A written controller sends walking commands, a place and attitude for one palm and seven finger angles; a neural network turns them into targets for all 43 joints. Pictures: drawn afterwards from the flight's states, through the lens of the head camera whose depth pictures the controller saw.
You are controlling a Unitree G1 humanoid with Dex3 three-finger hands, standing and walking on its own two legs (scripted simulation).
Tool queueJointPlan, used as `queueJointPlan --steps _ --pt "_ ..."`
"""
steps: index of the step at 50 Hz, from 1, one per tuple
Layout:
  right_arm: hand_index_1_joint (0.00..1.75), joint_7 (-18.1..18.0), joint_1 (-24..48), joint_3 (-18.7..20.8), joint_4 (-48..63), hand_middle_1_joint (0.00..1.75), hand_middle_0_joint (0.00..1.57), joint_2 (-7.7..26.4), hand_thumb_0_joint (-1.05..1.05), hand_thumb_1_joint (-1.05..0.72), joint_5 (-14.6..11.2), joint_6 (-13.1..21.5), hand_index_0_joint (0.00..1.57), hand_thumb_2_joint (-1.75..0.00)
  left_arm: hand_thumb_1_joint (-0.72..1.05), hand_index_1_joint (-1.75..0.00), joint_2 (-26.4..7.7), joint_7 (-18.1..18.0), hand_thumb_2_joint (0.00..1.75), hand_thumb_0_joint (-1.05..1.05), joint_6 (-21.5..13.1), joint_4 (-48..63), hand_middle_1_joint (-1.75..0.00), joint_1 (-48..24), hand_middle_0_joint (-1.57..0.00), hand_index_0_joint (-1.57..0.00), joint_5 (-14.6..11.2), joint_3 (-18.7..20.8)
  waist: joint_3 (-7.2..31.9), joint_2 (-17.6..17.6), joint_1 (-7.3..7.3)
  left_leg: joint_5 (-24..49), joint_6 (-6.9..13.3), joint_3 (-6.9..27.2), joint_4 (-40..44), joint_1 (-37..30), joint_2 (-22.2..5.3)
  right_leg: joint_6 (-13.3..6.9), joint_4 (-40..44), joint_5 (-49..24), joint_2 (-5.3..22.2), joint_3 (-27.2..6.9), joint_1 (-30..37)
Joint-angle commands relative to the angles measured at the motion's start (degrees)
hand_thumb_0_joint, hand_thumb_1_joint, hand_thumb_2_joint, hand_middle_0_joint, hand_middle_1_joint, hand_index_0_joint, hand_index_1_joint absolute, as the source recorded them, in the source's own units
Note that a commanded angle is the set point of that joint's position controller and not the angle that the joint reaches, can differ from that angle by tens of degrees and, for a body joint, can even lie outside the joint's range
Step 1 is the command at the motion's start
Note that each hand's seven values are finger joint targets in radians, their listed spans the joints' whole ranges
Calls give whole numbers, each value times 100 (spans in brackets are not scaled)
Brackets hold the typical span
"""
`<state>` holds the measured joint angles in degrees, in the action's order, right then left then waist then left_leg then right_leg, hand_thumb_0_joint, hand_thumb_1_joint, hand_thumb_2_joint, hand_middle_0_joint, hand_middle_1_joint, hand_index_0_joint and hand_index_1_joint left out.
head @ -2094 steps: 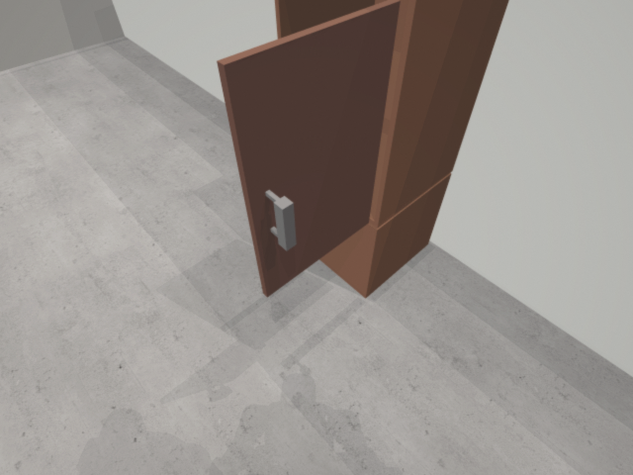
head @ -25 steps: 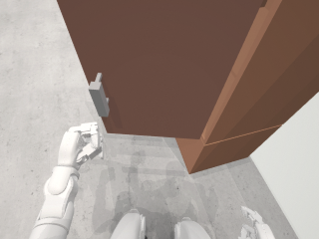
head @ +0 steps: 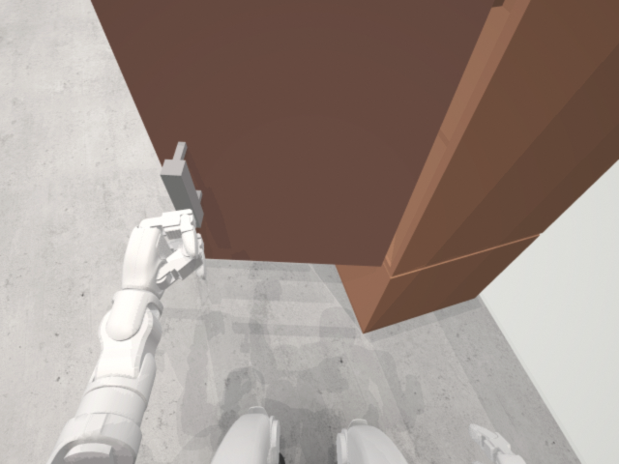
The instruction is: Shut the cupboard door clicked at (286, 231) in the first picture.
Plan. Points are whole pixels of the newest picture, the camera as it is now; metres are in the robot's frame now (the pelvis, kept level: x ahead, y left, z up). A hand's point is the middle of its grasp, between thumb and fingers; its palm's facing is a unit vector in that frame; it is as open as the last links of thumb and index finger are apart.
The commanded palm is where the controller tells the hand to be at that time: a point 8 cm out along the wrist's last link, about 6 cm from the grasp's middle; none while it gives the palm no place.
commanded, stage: bring the fist close to the handle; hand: left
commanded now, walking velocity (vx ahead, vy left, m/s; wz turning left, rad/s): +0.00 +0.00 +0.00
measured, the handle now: (187, 184) +0.49 +0.19 +0.03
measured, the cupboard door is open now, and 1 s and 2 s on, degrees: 70 63 50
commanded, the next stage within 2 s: push the door shut along its arc in 0.18 s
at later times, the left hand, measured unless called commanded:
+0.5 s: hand (200, 240) +0.40 +0.16 +0.03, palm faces -0.07 -1.00 -0.04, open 3.1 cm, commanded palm +0.38 +0.20 +0.03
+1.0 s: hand (207, 204) +0.45 +0.16 +0.04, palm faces -0.17 -0.98 -0.04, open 3.1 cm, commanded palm +0.45 +0.18 +0.03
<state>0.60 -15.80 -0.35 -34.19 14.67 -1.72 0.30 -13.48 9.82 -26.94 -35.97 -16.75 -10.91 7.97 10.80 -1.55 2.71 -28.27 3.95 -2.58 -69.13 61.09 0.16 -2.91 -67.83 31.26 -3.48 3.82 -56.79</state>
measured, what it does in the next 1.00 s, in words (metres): stands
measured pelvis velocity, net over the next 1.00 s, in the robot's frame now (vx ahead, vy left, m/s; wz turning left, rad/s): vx -0.02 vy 0.00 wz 0.01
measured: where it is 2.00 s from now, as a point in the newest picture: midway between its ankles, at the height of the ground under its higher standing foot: outside the picture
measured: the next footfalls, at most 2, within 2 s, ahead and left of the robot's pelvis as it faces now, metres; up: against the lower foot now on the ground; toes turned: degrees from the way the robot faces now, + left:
none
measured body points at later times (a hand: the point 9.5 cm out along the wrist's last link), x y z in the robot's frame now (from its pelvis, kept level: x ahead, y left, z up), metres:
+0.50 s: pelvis -0.01 +0.00 -0.01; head +0.09 +0.02 +0.43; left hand +0.39 +0.21 +0.03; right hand +0.11 -0.26 -0.12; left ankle +0.04 +0.08 -0.64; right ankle +0.01 -0.09 -0.64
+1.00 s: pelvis -0.02 +0.00 -0.02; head +0.10 +0.03 +0.41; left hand +0.45 +0.21 +0.04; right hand +0.04 -0.27 -0.13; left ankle +0.04 +0.08 -0.64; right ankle +0.01 -0.09 -0.64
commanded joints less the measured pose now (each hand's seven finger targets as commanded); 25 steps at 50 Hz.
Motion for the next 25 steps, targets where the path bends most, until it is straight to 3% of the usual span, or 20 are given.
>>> queueJointPlan --steps 1,4,7,9,11,13,15,19,21,25 --pt "30 -68 -142 336 625 30 20 908 0 -90 -6 200 20 -90 90 -150 -1057 -91 90 0 -480 988 -150 -1679 -130 -130 -47 502 1722 100 36 1051 -219 629 844 -1512 -106 100 954 -1302 137 -478 686" --pt "30 -66 -96 336 597 30 20 883 0 -90 10 239 20 -90 90 -150 -850 -84 90 0 -635 1054 -150 -1995 -130 -130 -12 281 1931 -106 87 993 -232 658 822 -1719 -100 103 932 -1181 149 -485 555" --pt "30 -64 -138 355 575 30 20 912 0 -90 13 257 20 -90 90 -150 -924 -26 90 0 -680 1142 -150 -1868 -130 -130 -37 317 2236 -233 39 1400 -259 690 809 -2010 -124 86 837 -1542 135 -445 612" --pt "30 -44 -127 345 589 30 20 890 0 -90 -10 247 20 -90 90 -150 -656 32 90 0 -586 1010 -150 -1741 -130 -130 -62 73 2064 -224 73 1290 -260 701 869 -1992 -129 96 901 -1427 131 -415 534" --pt "30 -70 -167 342 543 30 20 935 0 -90 -16 220 20 -90 90 -150 -879 43 90 0 -495 769 -150 -1830 -130 -130 -58 254 1837 -52 110 1106 -237 715 871 -1785 -130 91 948 -1293 115 -431 503" --pt "30 -73 -124 326 573 30 20 905 0 -90 -21 203 20 -90 90 -150 -780 29 90 0 -469 759 -150 -1941 -130 -130 -72 206 1843 -18 105 1033 -223 686 875 -1718 -108 104 966 -1245 137 -451 552" --pt "30 -85 -119 323 568 30 20 916 0 -90 -19 202 20 -90 90 -150 -925 18 90 0 -492 718 -150 -2045 -130 -130 -61 311 1804 26 99 919 -223 675 864 -1626 -104 105 1000 -1132 141 -486 574" --pt "30 -127 -192 309 436 30 20 929 0 -90 -2 222 20 -90 90 -150 -1156 139 90 0 -609 432 -150 -2841 -130 -130 18 371 1898 -22 251 953 -202 683 687 -1556 -105 115 910 -1189 148 -541 468" --pt "30 -127 -260 311 414 30 20 955 0 -90 9 242 20 -90 90 -150 -1203 240 90 0 -650 436 -150 -3147 -130 -130 24 334 2130 -413 229 1200 -224 739 657 -1831 -110 67 791 -1365 132 -504 373" --pt "30 -83 -348 331 385 30 20 986 0 -90 -20 214 20 -90 90 -150 -1128 430 90 0 -523 90 -150 -3098 -130 -130 -41 319 2386 -428 190 1554 -265 812 681 -2145 -137 51 739 -1582 117 -406 297"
